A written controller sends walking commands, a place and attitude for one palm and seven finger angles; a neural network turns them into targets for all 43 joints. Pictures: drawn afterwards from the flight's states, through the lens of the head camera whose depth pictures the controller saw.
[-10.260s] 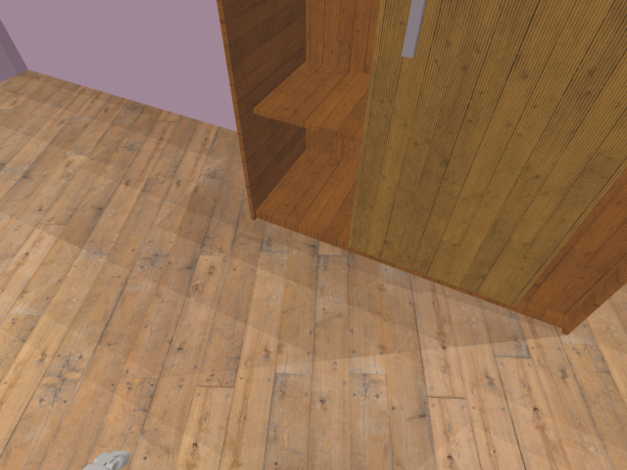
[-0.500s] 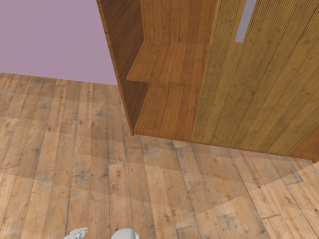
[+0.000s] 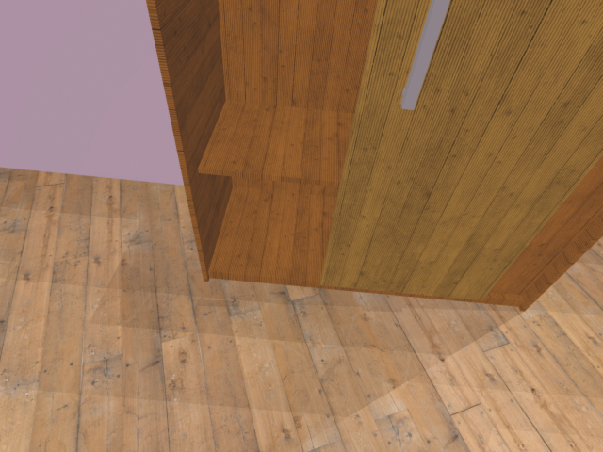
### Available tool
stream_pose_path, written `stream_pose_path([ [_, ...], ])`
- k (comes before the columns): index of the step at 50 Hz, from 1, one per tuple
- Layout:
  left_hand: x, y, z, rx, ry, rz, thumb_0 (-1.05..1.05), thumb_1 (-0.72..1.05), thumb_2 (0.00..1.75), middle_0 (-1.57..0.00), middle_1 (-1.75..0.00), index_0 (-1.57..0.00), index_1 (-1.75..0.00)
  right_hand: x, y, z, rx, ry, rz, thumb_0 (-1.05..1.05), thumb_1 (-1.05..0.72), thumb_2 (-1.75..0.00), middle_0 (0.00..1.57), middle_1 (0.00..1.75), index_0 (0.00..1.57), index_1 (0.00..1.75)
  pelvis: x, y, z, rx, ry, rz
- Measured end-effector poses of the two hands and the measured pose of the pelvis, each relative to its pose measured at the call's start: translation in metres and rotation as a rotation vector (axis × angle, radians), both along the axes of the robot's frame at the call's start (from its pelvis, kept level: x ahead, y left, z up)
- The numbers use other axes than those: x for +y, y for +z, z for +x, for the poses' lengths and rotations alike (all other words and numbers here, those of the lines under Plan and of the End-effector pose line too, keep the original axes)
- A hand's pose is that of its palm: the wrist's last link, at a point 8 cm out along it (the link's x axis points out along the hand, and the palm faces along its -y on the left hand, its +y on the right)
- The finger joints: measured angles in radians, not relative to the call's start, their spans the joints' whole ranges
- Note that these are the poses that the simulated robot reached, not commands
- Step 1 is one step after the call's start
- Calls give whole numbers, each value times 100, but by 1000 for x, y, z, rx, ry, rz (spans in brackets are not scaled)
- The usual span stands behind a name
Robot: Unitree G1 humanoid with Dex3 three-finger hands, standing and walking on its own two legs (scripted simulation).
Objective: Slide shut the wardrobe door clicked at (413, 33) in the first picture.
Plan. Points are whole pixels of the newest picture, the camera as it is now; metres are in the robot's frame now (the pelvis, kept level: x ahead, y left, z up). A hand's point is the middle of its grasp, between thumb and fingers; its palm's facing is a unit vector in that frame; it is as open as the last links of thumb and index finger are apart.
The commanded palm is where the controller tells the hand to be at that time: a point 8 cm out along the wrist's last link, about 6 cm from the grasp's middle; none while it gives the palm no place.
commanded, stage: take the last steps up to it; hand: right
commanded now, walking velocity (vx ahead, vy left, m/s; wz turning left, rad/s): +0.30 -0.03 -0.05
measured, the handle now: (426, 35) +0.82 -0.19 +0.23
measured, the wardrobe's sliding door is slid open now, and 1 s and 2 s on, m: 0.45 0.45 0.45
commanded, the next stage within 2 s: come to a stop and stand still in 0.86 s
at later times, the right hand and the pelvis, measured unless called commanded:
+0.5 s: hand out of the picture +0.13 -0.25 -0.18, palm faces +0.06 +0.99 -0.15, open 7.4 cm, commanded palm none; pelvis +0.11 -0.07 +0.00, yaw +0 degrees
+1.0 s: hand (412, 348) +0.36 -0.21 -0.18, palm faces +0.03 +0.98 -0.21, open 7.2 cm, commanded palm none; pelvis +0.30 -0.02 -0.01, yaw +1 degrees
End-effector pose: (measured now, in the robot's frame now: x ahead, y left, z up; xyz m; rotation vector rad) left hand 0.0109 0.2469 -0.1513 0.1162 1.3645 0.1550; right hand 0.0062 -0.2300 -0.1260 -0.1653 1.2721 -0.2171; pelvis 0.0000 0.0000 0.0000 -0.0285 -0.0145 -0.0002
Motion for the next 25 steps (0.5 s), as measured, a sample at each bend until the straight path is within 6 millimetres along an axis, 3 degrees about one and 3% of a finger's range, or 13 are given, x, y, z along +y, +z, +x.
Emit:
stream_pose_path([
  [4,-9,6,16,8,-36,15,1,91,90,-20,-30,-19,-30,-5,-6,-32,87,-53,30,0,-91,-89,20,30,21,30,-10,1,10,10,-16,8],
  [9,-39,11,61,-50,-94,34,1,91,90,-20,-30,-19,-30,-17,-18,-69,218,-125,83,0,-91,-89,20,30,21,30,-33,-3,26,14,-28,29],
  [13,-68,8,93,-140,-96,56,0,91,90,-20,-30,-19,-30,-34,-35,-77,320,-132,124,1,-91,-89,20,30,20,30,-56,-16,43,4,-16,44],
  [15,-78,12,97,-163,-62,63,0,92,90,-20,-30,-19,-30,-43,-35,-62,336,-104,129,1,-91,-89,20,30,20,30,-63,-13,53,-5,-1,42],
  [17,-82,15,94,-154,-33,75,0,94,90,-20,-30,-20,-30,-52,-34,-34,307,-76,130,1,-91,-89,20,30,20,30,-69,-9,63,-10,2,43],
  [25,-105,12,60,48,37,33,0,93,90,-20,-30,-20,-30,-74,-27,118,48,-1,93,1,-91,-90,20,30,20,30,-74,-4,111,-10,6,26],
])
